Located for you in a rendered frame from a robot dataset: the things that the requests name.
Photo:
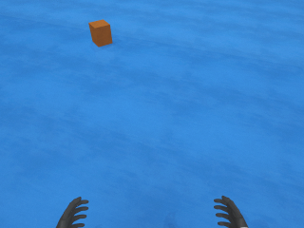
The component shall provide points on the right robot hand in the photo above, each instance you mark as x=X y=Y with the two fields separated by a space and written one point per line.
x=234 y=216

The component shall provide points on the carton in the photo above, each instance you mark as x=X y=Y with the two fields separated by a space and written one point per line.
x=100 y=33

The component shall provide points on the left robot hand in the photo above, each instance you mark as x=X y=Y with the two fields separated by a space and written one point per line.
x=68 y=217

